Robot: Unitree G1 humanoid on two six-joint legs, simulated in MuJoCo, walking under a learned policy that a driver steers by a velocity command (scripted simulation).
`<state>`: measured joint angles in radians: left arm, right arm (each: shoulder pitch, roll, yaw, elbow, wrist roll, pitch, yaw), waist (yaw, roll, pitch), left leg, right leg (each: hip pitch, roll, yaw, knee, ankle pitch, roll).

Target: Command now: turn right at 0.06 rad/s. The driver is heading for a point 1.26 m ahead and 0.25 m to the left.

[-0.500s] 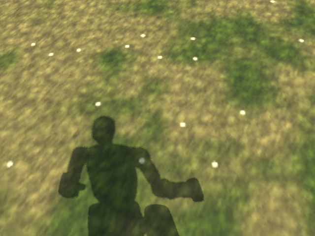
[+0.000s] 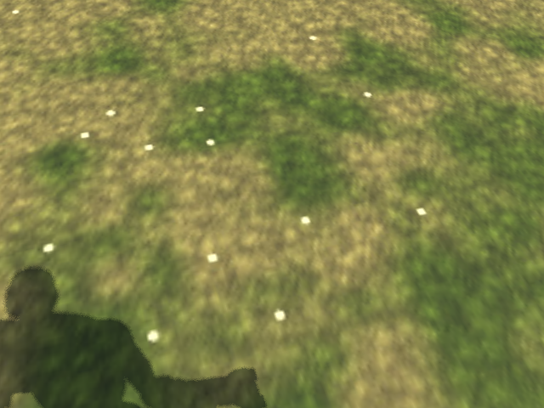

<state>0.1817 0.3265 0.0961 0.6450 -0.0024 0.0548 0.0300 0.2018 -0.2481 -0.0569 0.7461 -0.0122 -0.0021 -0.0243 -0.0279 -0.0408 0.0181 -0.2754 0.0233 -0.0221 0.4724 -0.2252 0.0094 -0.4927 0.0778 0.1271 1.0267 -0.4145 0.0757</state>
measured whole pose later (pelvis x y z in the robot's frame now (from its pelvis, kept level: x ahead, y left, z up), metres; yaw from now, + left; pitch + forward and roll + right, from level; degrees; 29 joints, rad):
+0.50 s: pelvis -0.02 +0.03 -0.02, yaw +13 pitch +2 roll -1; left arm 0.14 0.31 0.09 0.70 0.00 0.03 0.05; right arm 0.19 -0.31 -0.08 0.65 -0.01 0.02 0.02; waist -0.01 -0.04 0.05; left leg -0.36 -0.03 0.02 0.65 -0.32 0.07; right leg -0.40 -0.05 0.02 0.95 -0.57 0.06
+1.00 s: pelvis -0.01 +0.03 -0.01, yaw +18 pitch +0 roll +0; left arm 0.21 0.28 0.05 0.75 -0.01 0.00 0.01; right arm 0.13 -0.24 -0.01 0.67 -0.03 0.00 -0.01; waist 0.02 0.01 0.03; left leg -0.27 -0.10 -0.06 0.54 -0.27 0.06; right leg -0.26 -0.02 0.08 0.54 -0.28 0.05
